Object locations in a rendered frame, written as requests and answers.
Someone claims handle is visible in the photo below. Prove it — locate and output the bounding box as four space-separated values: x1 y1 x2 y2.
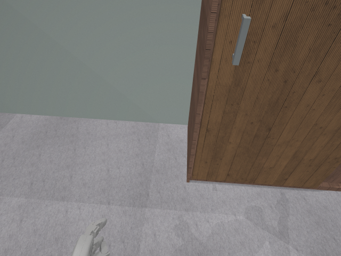
232 14 251 66

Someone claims left robot hand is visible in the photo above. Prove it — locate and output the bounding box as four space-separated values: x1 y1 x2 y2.
71 218 110 256

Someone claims wardrobe door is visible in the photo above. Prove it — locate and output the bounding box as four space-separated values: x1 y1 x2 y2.
323 164 341 183
192 0 341 188

